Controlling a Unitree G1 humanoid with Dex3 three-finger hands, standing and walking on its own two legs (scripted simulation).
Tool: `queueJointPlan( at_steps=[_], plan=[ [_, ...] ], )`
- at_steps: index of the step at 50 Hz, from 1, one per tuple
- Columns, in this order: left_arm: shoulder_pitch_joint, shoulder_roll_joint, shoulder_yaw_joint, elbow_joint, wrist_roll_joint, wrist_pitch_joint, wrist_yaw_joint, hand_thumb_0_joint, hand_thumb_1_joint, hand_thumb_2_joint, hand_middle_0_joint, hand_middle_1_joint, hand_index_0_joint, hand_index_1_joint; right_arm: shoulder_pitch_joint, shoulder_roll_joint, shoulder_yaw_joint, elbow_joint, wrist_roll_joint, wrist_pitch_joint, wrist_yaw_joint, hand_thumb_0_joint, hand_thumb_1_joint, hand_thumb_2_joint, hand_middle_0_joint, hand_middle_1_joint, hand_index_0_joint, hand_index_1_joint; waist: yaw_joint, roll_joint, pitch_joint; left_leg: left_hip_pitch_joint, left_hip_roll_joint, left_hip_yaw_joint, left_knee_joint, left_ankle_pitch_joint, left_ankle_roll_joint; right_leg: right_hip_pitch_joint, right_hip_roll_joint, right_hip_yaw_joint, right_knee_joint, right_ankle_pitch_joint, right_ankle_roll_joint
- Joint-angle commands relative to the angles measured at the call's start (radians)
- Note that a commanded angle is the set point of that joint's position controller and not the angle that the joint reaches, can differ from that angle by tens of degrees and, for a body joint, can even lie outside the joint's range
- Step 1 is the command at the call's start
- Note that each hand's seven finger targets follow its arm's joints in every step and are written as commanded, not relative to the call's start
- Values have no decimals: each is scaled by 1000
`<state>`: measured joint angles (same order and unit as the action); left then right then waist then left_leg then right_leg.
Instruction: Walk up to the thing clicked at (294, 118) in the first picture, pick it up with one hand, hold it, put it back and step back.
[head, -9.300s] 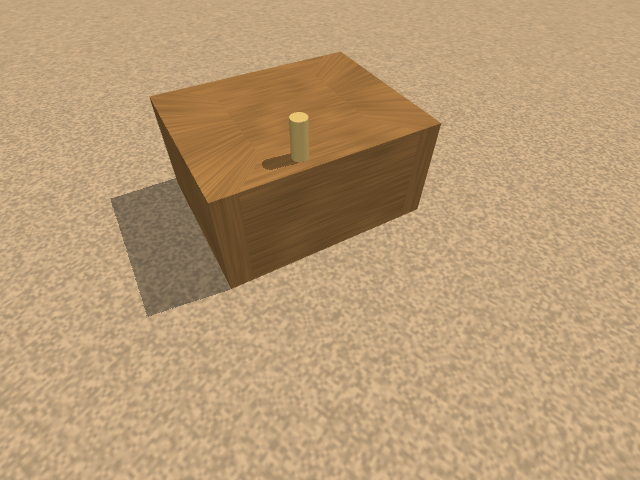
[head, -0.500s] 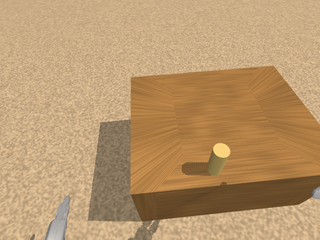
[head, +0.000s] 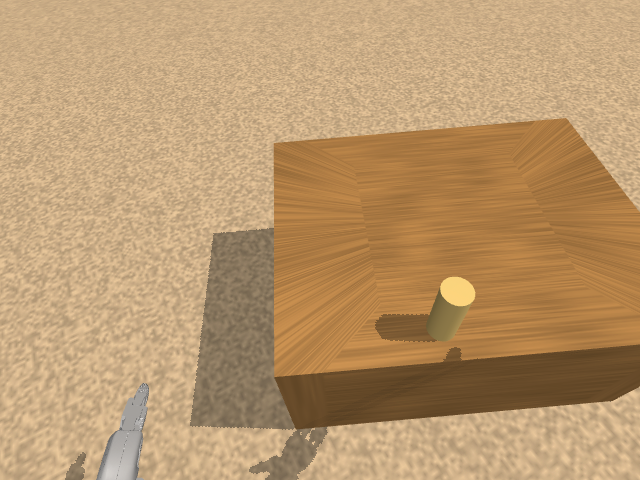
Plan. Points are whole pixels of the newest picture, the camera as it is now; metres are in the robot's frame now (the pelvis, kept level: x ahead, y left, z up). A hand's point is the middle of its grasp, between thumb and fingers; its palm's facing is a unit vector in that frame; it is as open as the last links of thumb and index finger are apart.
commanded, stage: go down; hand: right
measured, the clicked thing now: (448, 310) +0.46 -0.21 -0.22
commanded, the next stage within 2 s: approach in 0.32 s
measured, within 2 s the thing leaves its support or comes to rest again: neither
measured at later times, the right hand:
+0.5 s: hand out of the picture +0.32 -0.40 +0.06, palm faces +0.21 +0.97 -0.08, open 17.6 cm
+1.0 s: hand (559, 342) +0.35 -0.33 -0.11, palm faces +0.17 +0.98 +0.06, open 17.7 cm
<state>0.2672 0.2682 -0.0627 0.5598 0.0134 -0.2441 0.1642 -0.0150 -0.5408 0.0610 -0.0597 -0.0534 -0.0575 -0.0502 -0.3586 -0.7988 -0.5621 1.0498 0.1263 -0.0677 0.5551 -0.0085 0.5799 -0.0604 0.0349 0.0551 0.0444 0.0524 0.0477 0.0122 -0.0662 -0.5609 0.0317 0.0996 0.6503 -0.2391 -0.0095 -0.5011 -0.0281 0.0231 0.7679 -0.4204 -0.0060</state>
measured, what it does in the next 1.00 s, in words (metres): lowers itself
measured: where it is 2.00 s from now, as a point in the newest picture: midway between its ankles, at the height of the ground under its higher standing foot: outside the picture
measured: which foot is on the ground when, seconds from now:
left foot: down 0.00-1.00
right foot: down 0.00-1.00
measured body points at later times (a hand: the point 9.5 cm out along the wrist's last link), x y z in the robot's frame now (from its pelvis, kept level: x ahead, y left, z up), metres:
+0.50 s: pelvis +0.01 -0.01 +0.00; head +0.06 -0.04 +0.44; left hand +0.16 +0.24 -0.06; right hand +0.31 -0.45 +0.07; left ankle +0.05 +0.13 -0.71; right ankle -0.02 -0.11 -0.71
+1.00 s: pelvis -0.03 +0.00 -0.09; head +0.10 -0.07 +0.33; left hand +0.13 +0.25 -0.07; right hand +0.33 -0.39 -0.11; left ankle +0.05 +0.13 -0.71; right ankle -0.02 -0.11 -0.71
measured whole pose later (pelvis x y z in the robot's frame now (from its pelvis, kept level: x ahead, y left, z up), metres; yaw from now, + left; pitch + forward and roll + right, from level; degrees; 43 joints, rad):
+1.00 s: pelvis -0.03 +0.00 -0.09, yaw +1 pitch +22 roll +4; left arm 0.37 0.28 -0.02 0.14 0.07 -0.30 0.06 -0.01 -0.54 0.05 -0.05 -0.04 -0.05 -0.05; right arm -0.45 -0.68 -0.71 1.18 0.24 -0.58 0.58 -0.01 0.61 -0.04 0.05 0.05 0.06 0.05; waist 0.18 0.10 -0.11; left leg -1.14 0.04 0.09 1.16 -0.39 -0.01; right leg -1.08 -0.03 0.04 1.30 -0.60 -0.01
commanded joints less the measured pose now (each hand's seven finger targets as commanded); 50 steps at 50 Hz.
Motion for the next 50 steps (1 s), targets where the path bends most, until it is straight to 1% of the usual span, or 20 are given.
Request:
queueJointPlan(
  at_steps=[1, 7, 10, 12, 19, 20, 22, 23, 25, 26, 28, 30, 32, 33, 37, 39, 41, 45, 47, 50],
  plan=[
    [-46, 152, 52, -168, -9, -57, 15, 0, -551, 56, -50, -48, -50, -48, -257, -445, -85, -181, 29, -73, -2, 0, 599, -47, 35, 53, 42, 53, -11, -165, -257, 252, -15, -60, -60, 93, 35, -9, 23, 10, -151, 216, -4],
    [-52, 160, 49, -178, -7, -61, 22, 0, -559, 66, -50, -49, -47, -52, -288, -454, -85, -161, 37, -85, 12, 0, 587, -51, 35, 53, 42, 53, -5, -187, -287, 226, -26, -43, -40, 136, 41, 22, 14, 22, -137, 306, 8],
    [-8, 188, 83, -150, -6, -59, 26, 0, -560, 65, -51, -49, -48, -52, -280, -477, -102, -148, 41, -91, 20, 0, 571, -56, 36, 53, 43, 53, 0, -194, -317, 215, -28, -42, -27, 180, 42, 50, 13, 26, -117, 391, 13],
    [9, 170, 59, -146, -2, -59, 23, 0, -562, 67, -51, -50, -48, -53, -269, -472, -101, -143, 42, -90, 28, 0, 566, -61, 35, 54, 42, 54, -2, -223, -322, 199, -32, -37, -25, 201, 45, 83, 7, 29, -104, 479, 22],
    [-5, 157, 52, -168, -3, -55, 16, 0, -568, 67, -51, -49, -47, -53, -239, -451, -104, -126, 49, -97, 36, 0, 573, -63, 34, 55, 42, 55, -5, -194, -293, 203, -32, -41, -24, 186, 48, 37, 6, 29, -108, 442, 20],
    [5, 185, 78, -190, -4, -55, 18, 0, -565, 66, -52, -48, -48, -52, -259, -459, -110, -160, 53, -103, 38, 0, 584, -64, 32, 56, 41, 56, 4, -202, -326, 202, -35, -40, -23, 191, 48, 65, 3, 33, -106, 464, 22],
    [17, 162, 49, -190, -5, -53, 16, 0, -575, 59, -47, -35, -33, -48, -254, -461, -120, -177, 60, -108, 36, 0, 559, -61, 40, 55, 48, 55, -8, -206, -308, 204, -35, -36, -26, 179, 47, 69, 2, 32, -112, 464, 24],
    [27, 134, 28, -165, -5, -48, 12, 0, -578, 61, -46, -32, -31, -47, -248, -447, -119, -171, 62, -111, 36, 0, 585, -62, 36, 58, 47, 57, -11, -215, -284, 196, -35, -39, -26, 168, 48, 49, 3, 32, -115, 452, 24],
    [-3, 141, 41, -179, -6, -57, 7, 0, -573, 59, -44, -33, -31, -46, -227, -383, -98, -146, 83, -129, 43, 0, 606, -58, 37, 58, 49, 58, -2, -204, -241, 145, -41, -31, -17, 127, 48, 43, -11, 44, -115, 446, 30],
    [-11, 182, 80, -201, -6, -61, 9, 0, -572, 59, -45, -34, -32, -47, -214, -372, -99, -137, 90, -142, 42, 0, 609, -59, 35, 58, 47, 58, 15, -178, -271, 137, -42, -34, -15, 123, 47, 51, -9, 42, -106, 430, 25],
    [7, 176, 76, -183, -1, -64, 1, 0, -574, 59, -46, -36, -33, -49, -215, -340, -99, -117, 110, -178, 46, 0, 609, -59, 34, 58, 48, 58, 21, -149, -240, 112, -39, -36, 6, 112, 44, 2, -3, 36, -86, 371, 21],
    [-3, 135, 41, -170, -2, -70, -12, 0, -573, 59, -45, -35, -32, -47, -227, -280, -96, -100, 142, -230, 57, 0, 611, -58, 30, 60, 47, 59, 29, -124, -229, 72, -33, -47, 42, 116, 40, -49, 4, 33, -41, 352, 15],
    [-23, 167, 74, -234, -2, -88, -15, 0, -581, 66, -44, -33, -29, -49, -225, -247, -108, -79, 172, -293, 62, 0, 611, -58, 30, 61, 48, 60, 56, -73, -269, 28, -30, -53, 96, 114, 33, -93, 8, 37, 15, 329, 7],
    [9, 171, 80, -227, 0, -87, -21, 0, -580, 65, -45, -35, -30, -50, -208, -239, -113, -75, 181, -324, 63, 0, 611, -59, 30, 60, 48, 59, 54, -84, -272, 8, -27, -60, 125, 112, 33, -123, 16, 33, 45, 312, 6],
    [49, 171, 88, -390, 7, -97, -32, 0, -578, 62, -45, -37, -31, -50, -274, -246, -152, -133, 197, -444, 63, 0, 608, -43, 43, 52, 54, 51, 70, -111, -418, -19, -18, -86, 227, 157, 26, -174, 34, 33, 147, 326, 4],
    [106, 184, 114, -403, 10, -91, -39, 0, -568, 57, -45, -38, -33, -49, -241, -198, -141, -51, 204, -468, 63, 0, 611, -38, 45, 51, 56, 50, 84, -112, -373, -102, -28, -76, 271, 125, 26, -221, 31, 41, 184, 339, 9],
    [133, 147, 89, -420, 17, -89, -57, 0, -562, 53, -45, -39, -35, -48, -283, -206, -153, -50, 198, -501, 54, 0, 611, -32, 49, 49, 59, 49, 76, -140, -339, -176, -28, -76, 311, 69, 29, -290, 29, 37, 218, 289, 14],
    [170, 194, 154, -528, 35, -94, -75, 0, -539, 37, -46, -42, -44, -43, -321, -311, -220, -111, 151, -570, 18, 0, 611, -32, 49, 49, 58, 49, 65, -235, -439, -239, -28, -83, 395, 15, 36, -337, 28, 27, 287, 223, 20],
    [162, 172, 141, -549, 46, -97, -89, 0, -533, 32, -47, -43, -47, -42, -306, -254, -199, -39, 135, -590, 13, 0, 598, -30, 52, 49, 59, 48, 77, -226, -412, -297, -31, -81, 446, -11, 39, -418, 28, 26, 338, 195, 20],
    [113, 230, 200, -655, 54, -114, -96, 0, -546, 43, -48, -43, -45, -45, -381, -246, -206, -66, 128, -638, 7, 0, 611, -43, 46, 53, 56, 53, 115, -240, -502, -382, -38, -70, 519, -58, 42, -459, 15, 42, 405, 150, 22]
  ],
)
